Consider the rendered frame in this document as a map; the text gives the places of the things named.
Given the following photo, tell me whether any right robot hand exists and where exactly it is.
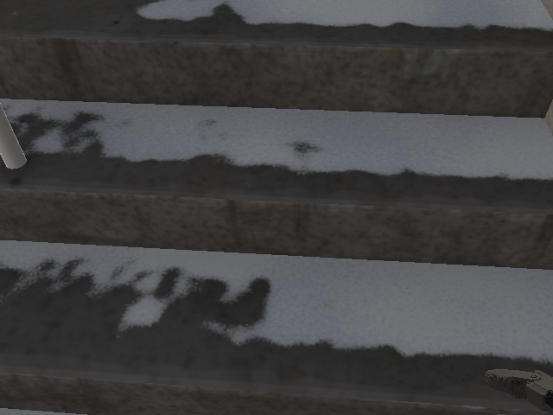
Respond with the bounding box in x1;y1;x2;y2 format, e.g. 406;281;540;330
485;369;553;415

